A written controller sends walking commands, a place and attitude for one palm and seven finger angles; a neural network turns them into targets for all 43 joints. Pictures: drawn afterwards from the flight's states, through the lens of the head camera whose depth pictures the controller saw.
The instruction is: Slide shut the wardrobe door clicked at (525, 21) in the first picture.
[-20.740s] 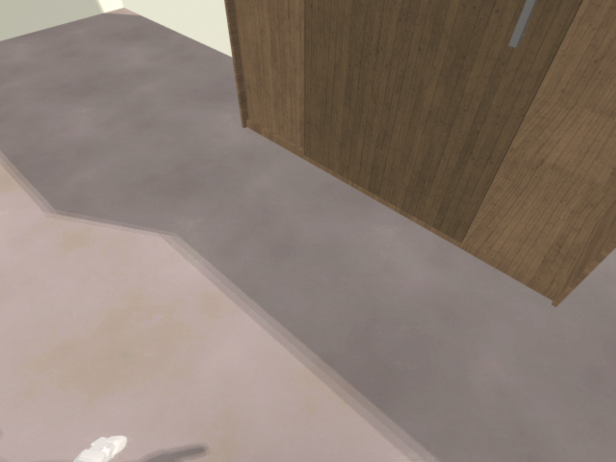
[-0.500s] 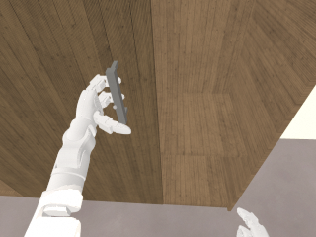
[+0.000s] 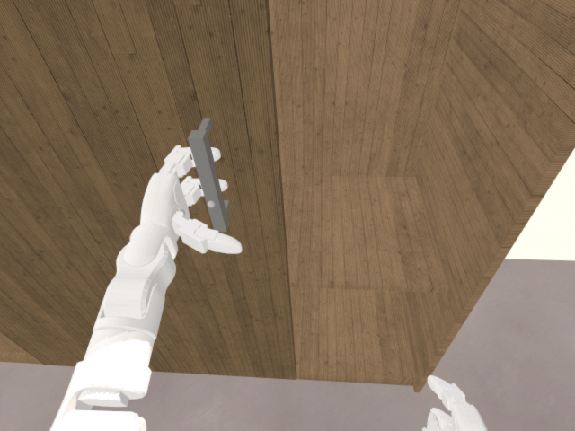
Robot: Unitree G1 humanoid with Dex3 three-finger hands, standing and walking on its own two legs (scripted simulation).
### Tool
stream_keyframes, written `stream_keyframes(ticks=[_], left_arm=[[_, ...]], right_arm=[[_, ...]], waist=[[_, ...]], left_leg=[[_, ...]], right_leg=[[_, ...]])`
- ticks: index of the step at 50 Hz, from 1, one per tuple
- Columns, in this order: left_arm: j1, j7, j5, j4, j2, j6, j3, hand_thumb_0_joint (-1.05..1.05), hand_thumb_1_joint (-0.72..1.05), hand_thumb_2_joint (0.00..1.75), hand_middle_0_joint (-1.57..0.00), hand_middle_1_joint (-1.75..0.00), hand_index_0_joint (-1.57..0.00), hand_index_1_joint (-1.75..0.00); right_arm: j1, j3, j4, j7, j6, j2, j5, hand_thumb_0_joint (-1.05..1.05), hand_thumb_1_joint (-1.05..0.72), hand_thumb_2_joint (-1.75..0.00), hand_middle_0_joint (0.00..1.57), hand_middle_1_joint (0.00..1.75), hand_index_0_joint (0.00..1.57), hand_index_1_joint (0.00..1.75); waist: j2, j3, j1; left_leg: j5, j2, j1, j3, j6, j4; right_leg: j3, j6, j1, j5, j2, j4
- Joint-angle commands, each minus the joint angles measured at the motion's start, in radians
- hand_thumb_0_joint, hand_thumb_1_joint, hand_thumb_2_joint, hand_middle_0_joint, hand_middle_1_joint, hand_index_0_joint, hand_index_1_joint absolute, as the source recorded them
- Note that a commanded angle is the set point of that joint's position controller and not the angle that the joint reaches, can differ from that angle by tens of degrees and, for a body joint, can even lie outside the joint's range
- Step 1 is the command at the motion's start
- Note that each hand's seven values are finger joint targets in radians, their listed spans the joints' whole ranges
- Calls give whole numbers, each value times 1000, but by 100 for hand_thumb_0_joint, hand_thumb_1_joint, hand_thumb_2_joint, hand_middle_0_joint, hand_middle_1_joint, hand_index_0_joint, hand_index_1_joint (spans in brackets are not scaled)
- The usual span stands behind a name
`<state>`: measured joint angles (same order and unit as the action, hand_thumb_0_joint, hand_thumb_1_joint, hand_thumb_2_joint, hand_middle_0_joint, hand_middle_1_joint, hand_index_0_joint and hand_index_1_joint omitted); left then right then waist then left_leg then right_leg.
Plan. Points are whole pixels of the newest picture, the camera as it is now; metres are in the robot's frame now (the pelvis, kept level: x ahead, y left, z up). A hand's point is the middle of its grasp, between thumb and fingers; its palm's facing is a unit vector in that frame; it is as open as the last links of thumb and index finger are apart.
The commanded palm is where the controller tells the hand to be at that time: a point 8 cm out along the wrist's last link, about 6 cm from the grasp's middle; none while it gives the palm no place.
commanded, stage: move the hooked fingers beside the handle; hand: left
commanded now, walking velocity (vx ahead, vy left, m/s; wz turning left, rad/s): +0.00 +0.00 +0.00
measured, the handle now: (214, 178) +0.43 +0.13 +0.16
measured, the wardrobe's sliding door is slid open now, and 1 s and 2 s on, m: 0.39 0.39 0.39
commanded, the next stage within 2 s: none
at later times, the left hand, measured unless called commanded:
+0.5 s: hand (195, 204) +0.37 +0.14 +0.16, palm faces -0.01 -1.00 -0.04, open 14.1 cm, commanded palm +0.34 +0.20 +0.16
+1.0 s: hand (169, 209) +0.36 +0.17 +0.16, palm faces +0.00 -1.00 -0.04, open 14.0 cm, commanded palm +0.33 +0.23 +0.16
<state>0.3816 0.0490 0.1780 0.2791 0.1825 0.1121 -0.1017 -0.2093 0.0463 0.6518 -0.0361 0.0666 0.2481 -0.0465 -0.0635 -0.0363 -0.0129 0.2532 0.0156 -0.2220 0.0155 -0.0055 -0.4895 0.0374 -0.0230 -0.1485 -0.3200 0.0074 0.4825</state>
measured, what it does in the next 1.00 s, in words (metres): stands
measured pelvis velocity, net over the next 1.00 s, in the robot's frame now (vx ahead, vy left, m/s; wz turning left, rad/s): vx -0.01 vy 0.01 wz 0.00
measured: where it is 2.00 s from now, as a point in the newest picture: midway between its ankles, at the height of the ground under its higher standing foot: outside the picture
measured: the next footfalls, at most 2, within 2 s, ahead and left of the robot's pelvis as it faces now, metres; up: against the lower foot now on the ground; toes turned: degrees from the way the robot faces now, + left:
none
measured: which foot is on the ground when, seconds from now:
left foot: down 0.00-1.00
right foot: down 0.00-1.00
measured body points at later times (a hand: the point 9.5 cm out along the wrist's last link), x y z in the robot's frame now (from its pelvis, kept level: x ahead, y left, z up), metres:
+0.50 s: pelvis +0.00 -0.01 +0.00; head -0.02 -0.03 +0.45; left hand +0.36 +0.20 +0.17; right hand +0.16 -0.25 -0.10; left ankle +0.00 +0.13 -0.74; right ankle -0.04 -0.10 -0.74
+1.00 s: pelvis -0.01 +0.01 +0.00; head -0.02 -0.01 +0.45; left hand +0.35 +0.23 +0.17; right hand +0.15 -0.23 -0.10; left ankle +0.00 +0.13 -0.74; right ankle -0.04 -0.10 -0.74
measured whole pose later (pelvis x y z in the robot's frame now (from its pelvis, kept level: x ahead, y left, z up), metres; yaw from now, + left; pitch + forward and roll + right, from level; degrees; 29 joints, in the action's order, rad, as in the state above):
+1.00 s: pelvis -0.01 +0.01 +0.00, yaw +0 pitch -1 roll +0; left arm 0.38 0.16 0.22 0.35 0.28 0.07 -0.20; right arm -0.23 0.05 0.65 -0.06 0.09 0.26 -0.06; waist -0.06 -0.03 -0.02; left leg 0.25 0.01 -0.25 0.01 0.01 -0.51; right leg 0.04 -0.01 -0.16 -0.30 0.00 0.48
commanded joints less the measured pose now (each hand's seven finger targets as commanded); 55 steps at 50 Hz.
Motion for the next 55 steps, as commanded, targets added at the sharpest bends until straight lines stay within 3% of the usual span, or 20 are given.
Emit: stream_keyframes(ticks=[1,4,5,6,8,11,15,19,23,26,31,34,36,37,38,41,42,43,49,55], left_arm=[[388,13,21,-225,178,-74,-88,0,-50,30,-30,-120,-30,-120],[397,22,28,-211,172,-71,-88,0,-50,30,-30,-120,-30,-120],[401,20,28,-213,212,-74,-120,0,-50,30,-30,-120,-30,-120],[391,26,27,-217,186,-74,-99,0,-50,30,-30,-120,-30,-120],[362,31,23,-222,204,-79,-108,0,-50,30,-30,-120,-30,-120],[383,45,27,-230,165,-83,-66,0,-50,30,-30,-120,-30,-120],[384,53,40,-196,206,-81,-108,0,-50,30,-30,-120,-30,-120],[414,56,33,-183,223,-82,-112,0,-50,30,-30,-120,-30,-120],[369,62,34,-176,260,-86,-152,0,-50,30,-30,-120,-30,-120],[393,78,46,-187,262,-99,-156,0,-50,30,-30,-120,-30,-120],[427,108,53,-154,259,-105,-133,0,-50,30,-30,-120,-30,-120],[445,119,57,-172,244,-113,-113,0,-50,30,-30,-120,-30,-120],[421,124,58,-201,244,-121,-117,0,-50,30,-30,-120,-30,-120],[396,121,63,-178,269,-118,-147,0,-50,30,-30,-120,-30,-120],[389,122,62,-167,264,-119,-136,0,-50,30,-30,-120,-30,-120],[407,118,63,-159,239,-113,-120,0,-50,30,-30,-120,-30,-120],[406,111,65,-135,282,-108,-162,0,-50,30,-30,-120,-30,-120],[389,109,61,-111,301,-105,-171,0,-50,30,-30,-120,-30,-120],[412,106,51,-189,320,-125,-187,0,-50,30,-30,-120,-30,-120],[369,135,65,-142,301,-121,-175,0,-50,30,-30,-120,-30,-120]], right_arm=[[119,-40,-157,-18,49,104,-1,0,-90,-90,20,30,20,30],[117,-40,-157,-19,47,102,-3,0,-90,-90,20,30,20,30],[114,-43,-154,-21,46,106,-2,0,-90,-90,20,30,20,30],[119,-41,-160,-20,48,102,-2,0,-90,-90,20,30,20,30],[113,-43,-160,-17,49,105,-1,0,-90,-90,20,30,20,30],[112,-45,-163,-16,54,105,-7,0,-90,-90,20,30,20,30],[108,-46,-158,-21,55,113,-6,0,-90,-90,20,30,20,30],[104,-44,-154,-24,49,113,-7,0,-90,-90,20,30,20,30],[97,-46,-157,-23,49,115,-3,0,-90,-90,20,30,20,30],[101,-46,-164,-25,57,115,-6,0,-90,-90,20,30,20,30],[95,-46,-155,-31,64,121,-13,0,-90,-90,20,30,20,30],[90,-46,-154,-30,75,121,-13,0,-90,-90,20,30,20,30],[95,-48,-162,-28,84,121,-11,0,-90,-90,20,30,20,30],[90,-50,-158,-29,85,123,-11,0,-90,-90,20,30,20,30],[87,-47,-149,-28,84,126,-9,0,-90,-90,20,30,20,30],[94,-45,-152,-29,88,124,-12,0,-90,-90,20,30,20,30],[89,-48,-147,-32,86,129,-12,0,-90,-90,20,30,20,30],[87,-46,-137,-34,79,133,-11,0,-90,-90,20,30,20,30],[87,-44,-157,-31,83,126,-7,0,-90,-90,20,30,20,30],[85,-46,-154,-32,90,132,-13,0,-90,-90,20,30,20,30]], waist=[[97,-233,8],[86,-221,7],[93,-238,9],[71,-238,11],[71,-249,16],[66,-237,-1],[112,-218,3],[72,-216,-2],[70,-244,13],[101,-242,5],[67,-203,-15],[49,-223,-18],[22,-258,-8],[61,-258,-4],[40,-238,-4],[68,-212,-12],[97,-201,-7],[85,-177,-3],[19,-253,1],[48,-217,-3]], left_leg=[[-280,-34,155,-9,46,18],[-274,-36,148,-7,46,20],[-275,-35,149,-8,45,19],[-286,-38,155,-3,46,19],[-301,-39,154,-3,46,14],[-285,-38,163,-6,47,14],[-256,-41,138,-5,50,15],[-249,-41,140,-4,50,15],[-281,-42,137,-4,49,10],[-269,-41,133,-5,52,13],[-229,-39,133,-10,52,9],[-225,-40,147,-20,51,9],[-260,-41,173,-22,51,5],[-258,-36,165,-25,49,6],[-247,-39,152,-23,48,6],[-217,-34,142,-29,48,17],[-205,-32,130,-30,48,18],[-182,-32,114,-29,47,24],[-236,-31,155,-35,45,21],[-225,-27,141,-36,44,25]], right_leg=[[3,7,2,443,6,-61],[2,7,4,441,4,-65],[0,7,13,445,4,-63],[-2,7,14,463,3,-61],[0,6,28,479,2,-58],[3,7,-1,461,4,-60],[-3,12,-2,446,4,-68],[-6,10,-11,426,2,-69],[-3,8,21,467,1,-59],[-5,12,18,470,1,-60],[-5,10,-32,399,4,-71],[-1,6,-36,377,5,-70],[0,3,-30,404,6,-62],[6,4,-24,398,8,-60],[4,3,-27,386,6,-64],[9,5,-55,341,10,-68],[7,7,-57,329,10,-72],[6,5,-59,298,9,-79],[6,0,-30,332,7,-65],[12,0,-45,324,12,-67]])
